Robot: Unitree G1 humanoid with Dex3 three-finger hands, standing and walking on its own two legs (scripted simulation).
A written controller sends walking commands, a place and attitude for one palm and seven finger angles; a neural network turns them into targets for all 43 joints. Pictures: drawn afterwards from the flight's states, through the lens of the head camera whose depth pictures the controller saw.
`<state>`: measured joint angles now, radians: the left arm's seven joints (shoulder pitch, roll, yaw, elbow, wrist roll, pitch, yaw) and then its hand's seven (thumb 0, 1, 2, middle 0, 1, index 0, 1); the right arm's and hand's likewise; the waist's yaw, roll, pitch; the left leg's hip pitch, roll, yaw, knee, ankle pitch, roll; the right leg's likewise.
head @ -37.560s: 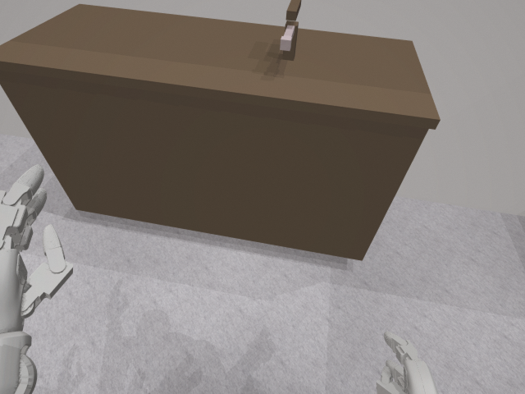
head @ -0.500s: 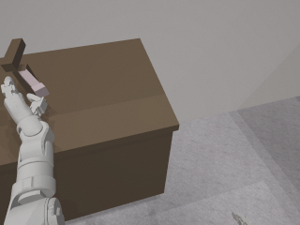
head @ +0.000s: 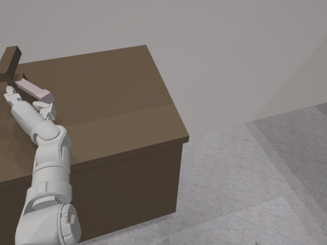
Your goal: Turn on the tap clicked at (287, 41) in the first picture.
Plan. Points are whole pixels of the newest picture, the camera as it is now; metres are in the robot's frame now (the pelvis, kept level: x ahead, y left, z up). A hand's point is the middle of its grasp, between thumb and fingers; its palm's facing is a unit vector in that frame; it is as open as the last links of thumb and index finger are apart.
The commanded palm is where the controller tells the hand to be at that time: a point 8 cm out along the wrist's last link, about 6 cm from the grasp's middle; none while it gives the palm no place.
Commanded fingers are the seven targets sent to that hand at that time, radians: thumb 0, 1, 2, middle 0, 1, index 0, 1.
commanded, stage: push the lever round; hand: left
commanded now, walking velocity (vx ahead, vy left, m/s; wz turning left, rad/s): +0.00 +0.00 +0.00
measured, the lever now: (45, 97) +0.44 +0.32 +0.14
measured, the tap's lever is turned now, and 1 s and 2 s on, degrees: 40 72 73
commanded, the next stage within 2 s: lift the hand up off the lever in 0.94 s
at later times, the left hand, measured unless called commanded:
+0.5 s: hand (62, 100) +0.43 +0.28 +0.13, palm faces +0.84 -0.53 -0.07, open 7.7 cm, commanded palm +0.39 +0.29 +0.13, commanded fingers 0.00 0.90 0.90 -0.15 -0.15 -0.15 -0.15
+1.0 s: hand (69, 89) +0.48 +0.28 +0.13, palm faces +0.84 -0.54 -0.09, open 7.9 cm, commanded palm +0.42 +0.29 +0.13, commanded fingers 0.00 0.90 0.90 -0.15 -0.15 -0.15 -0.15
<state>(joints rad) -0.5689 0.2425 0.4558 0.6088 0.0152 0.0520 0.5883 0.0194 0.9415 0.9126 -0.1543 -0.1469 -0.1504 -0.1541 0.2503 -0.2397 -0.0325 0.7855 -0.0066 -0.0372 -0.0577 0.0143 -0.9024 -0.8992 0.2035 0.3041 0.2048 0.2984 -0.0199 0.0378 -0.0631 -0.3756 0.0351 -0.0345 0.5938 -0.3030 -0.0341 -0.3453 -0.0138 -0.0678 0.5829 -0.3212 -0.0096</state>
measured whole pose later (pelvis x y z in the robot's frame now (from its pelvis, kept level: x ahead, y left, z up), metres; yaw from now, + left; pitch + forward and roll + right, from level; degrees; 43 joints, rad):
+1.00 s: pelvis +0.00 +0.00 -0.01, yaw -1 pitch +10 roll -1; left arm -0.91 0.35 0.55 1.07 0.13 -0.06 0.75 0.02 0.91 0.91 -0.15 -0.15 -0.13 -0.15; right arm 0.36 -0.24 -0.05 0.81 -0.07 0.01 0.02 0.01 -0.90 -0.90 0.20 0.30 0.20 0.30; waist -0.11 0.03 -0.10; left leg -0.50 0.04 -0.03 0.64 -0.31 -0.03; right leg -0.47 0.00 -0.06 0.62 -0.32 -0.01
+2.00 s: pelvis +0.01 +0.00 +0.00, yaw +0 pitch +6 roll +0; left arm -0.84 0.25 0.50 0.82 0.08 0.13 0.73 0.01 0.90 0.90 -0.15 -0.15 -0.15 -0.15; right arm 0.26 -0.23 -0.05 0.80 -0.05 -0.01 -0.01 0.01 -0.90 -0.90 0.20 0.30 0.20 0.30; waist -0.04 0.03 -0.08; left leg -0.36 0.04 -0.03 0.54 -0.29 -0.04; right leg -0.33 -0.01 -0.07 0.53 -0.31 -0.01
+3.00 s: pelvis +0.01 +0.00 +0.01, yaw -1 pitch +2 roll +0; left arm -0.79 0.22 0.45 0.62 0.05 0.30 0.71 0.01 0.90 0.90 -0.15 -0.15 -0.15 -0.15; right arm 0.25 -0.22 -0.04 0.83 -0.02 -0.04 -0.03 0.01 -0.90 -0.90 0.20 0.30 0.20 0.30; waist 0.00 0.05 -0.06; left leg -0.22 0.04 -0.01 0.43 -0.25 -0.04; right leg -0.21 -0.01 -0.05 0.44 -0.27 -0.01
